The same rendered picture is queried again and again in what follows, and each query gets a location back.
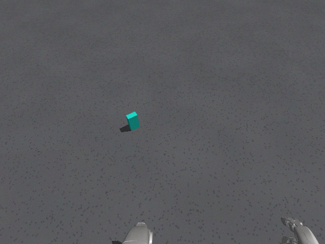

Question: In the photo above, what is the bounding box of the right robot hand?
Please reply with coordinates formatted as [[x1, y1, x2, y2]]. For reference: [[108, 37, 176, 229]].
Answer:
[[278, 217, 319, 244]]

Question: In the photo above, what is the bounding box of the carton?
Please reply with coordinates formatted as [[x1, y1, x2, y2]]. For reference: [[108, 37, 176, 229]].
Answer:
[[126, 112, 140, 131]]

